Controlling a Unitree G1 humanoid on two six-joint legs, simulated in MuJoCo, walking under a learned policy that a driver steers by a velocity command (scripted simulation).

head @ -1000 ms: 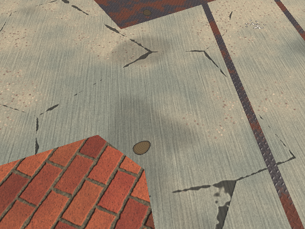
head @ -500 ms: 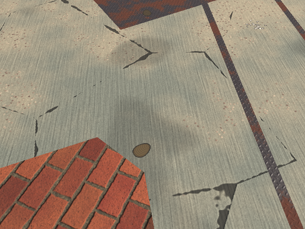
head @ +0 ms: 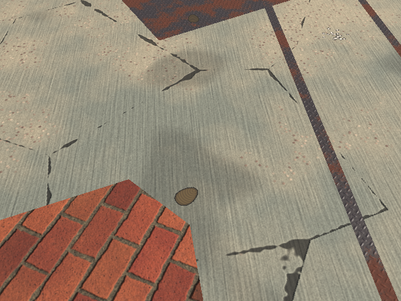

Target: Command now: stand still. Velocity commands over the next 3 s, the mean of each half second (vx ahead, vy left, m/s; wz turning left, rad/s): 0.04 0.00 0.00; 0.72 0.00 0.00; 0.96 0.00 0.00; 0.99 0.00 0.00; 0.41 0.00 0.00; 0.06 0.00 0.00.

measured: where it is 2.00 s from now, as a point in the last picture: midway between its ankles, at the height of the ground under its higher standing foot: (184, 165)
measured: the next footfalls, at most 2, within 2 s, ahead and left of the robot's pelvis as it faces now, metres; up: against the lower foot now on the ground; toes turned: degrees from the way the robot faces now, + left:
left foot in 1.10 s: +0.45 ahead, +0.13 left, +0.00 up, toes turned +5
right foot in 1.58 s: +0.91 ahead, +0.01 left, +0.00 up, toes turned -3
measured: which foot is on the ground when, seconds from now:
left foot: down 0.00-0.68, up 0.70-1.00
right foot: down 0.00-1.00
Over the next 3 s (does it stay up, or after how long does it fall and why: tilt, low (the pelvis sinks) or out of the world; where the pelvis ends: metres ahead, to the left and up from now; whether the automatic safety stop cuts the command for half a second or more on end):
stays up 1.47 0.10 0.00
